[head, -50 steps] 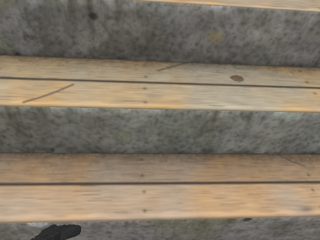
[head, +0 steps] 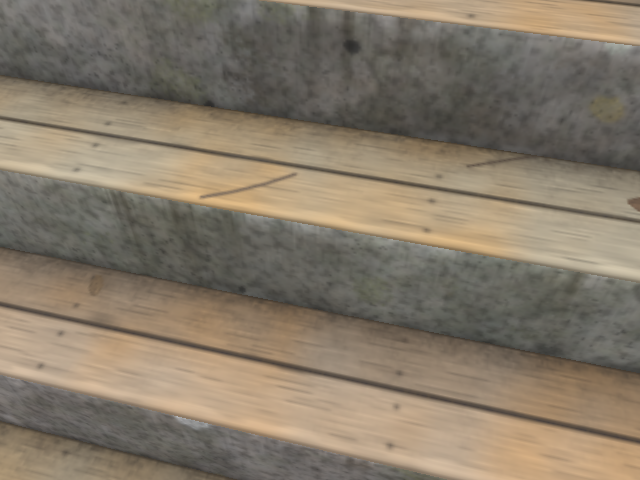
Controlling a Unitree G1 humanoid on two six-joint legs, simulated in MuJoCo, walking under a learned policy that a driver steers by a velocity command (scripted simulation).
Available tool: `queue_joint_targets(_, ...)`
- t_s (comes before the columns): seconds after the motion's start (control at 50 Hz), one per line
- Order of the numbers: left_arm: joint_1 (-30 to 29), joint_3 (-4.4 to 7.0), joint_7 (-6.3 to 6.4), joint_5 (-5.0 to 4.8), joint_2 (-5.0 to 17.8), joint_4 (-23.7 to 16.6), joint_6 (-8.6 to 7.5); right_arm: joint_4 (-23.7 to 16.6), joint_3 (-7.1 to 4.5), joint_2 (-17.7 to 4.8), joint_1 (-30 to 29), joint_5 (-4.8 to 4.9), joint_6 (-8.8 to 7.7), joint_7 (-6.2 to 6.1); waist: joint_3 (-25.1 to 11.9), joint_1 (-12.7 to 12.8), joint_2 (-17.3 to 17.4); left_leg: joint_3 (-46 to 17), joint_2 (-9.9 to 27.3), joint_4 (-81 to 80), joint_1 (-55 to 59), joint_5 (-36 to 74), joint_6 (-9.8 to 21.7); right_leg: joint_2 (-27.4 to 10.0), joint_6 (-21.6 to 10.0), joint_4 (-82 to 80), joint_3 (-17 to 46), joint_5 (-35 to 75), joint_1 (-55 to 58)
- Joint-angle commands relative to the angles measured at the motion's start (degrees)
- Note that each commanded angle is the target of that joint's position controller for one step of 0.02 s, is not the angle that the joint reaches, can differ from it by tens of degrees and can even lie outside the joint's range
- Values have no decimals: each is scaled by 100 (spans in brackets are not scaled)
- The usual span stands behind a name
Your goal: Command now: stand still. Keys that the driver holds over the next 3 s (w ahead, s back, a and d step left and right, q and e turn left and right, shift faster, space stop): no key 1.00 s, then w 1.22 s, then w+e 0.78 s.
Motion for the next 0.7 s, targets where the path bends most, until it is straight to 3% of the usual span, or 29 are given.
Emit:
queue_joint_targets(0.02,178,73,29,-12,398,-26,-36,-89,-82,-471,181,-4,-45,-18,-17,33,62,-199,275,-507,-193,1021,517,-435,-303,-342,372,826,249)
queue_joint_targets(0.34,368,30,66,-52,485,707,-97,210,-11,-435,92,-44,40,-1,102,3,18,-163,171,-725,-167,711,653,-465,-258,-319,333,500,-101)
queue_joint_targets(0.42,379,0,109,-49,473,805,-102,246,2,-464,6,-45,29,-10,86,4,12,-144,152,-766,-202,585,660,-481,-287,-329,361,445,-80)
queue_joint_targets(0.7,593,-49,86,-70,416,1086,-139,402,21,-502,-87,-19,39,4,135,28,-32,-117,147,-831,-270,335,657,-471,-273,-375,367,332,-108)
Next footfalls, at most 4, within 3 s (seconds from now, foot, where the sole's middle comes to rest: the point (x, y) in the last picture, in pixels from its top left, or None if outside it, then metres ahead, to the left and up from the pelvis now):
1.60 right None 0.26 -0.13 -0.57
2.26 left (193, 359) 0.56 0.23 -0.37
2.86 right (305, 184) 0.74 0.06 -0.16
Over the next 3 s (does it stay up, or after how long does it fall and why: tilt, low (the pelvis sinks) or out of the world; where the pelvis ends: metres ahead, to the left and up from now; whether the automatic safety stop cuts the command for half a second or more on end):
stays up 0.67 0.11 0.51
